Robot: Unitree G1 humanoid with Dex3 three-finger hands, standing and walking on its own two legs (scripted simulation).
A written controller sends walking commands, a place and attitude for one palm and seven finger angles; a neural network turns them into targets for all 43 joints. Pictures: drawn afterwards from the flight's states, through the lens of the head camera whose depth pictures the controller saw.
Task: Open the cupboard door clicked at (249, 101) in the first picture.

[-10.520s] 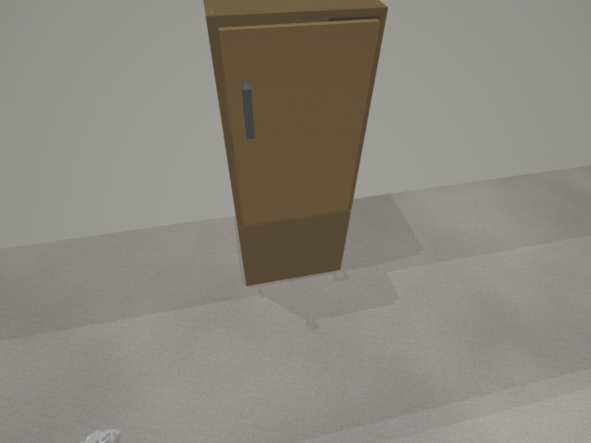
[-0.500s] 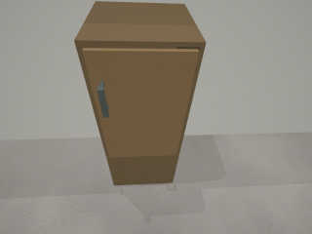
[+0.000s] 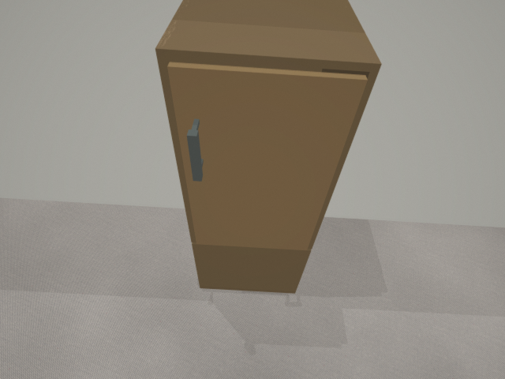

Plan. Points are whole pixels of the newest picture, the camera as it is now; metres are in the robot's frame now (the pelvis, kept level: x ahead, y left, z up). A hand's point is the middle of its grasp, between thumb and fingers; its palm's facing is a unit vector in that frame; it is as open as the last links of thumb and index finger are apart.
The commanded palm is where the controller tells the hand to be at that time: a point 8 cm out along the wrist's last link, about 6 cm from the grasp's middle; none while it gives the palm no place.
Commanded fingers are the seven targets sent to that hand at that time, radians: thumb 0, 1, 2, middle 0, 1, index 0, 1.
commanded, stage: come to a stop and stand still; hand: left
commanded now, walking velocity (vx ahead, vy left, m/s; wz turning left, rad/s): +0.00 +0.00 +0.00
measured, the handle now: (197, 150) +0.53 +0.18 +0.04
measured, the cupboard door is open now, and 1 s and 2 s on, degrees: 0 0 0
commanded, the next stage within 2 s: look again from close up in 0.44 s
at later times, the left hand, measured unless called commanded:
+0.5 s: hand out of the picture -0.01 +0.20 -0.17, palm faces +0.01 -0.98 -0.20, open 7.3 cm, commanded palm none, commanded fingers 0.00 0.90 0.90 -0.20 -0.30 -0.20 -0.30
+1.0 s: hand out of the picture -0.04 +0.17 -0.17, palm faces +0.01 -0.98 -0.20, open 7.3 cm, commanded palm none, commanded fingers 0.00 0.90 0.90 -0.20 -0.30 -0.20 -0.30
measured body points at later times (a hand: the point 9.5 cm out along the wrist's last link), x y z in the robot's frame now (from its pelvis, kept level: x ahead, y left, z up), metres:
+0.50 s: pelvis -0.01 +0.03 +0.01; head +0.00 +0.03 +0.45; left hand +0.00 +0.25 -0.16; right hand -0.02 -0.19 -0.16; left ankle -0.01 +0.12 -0.74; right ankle -0.04 -0.13 -0.74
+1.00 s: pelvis -0.03 +0.00 +0.00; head -0.03 -0.01 +0.45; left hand -0.04 +0.22 -0.16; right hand -0.02 -0.22 -0.16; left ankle -0.01 +0.12 -0.74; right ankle -0.04 -0.13 -0.74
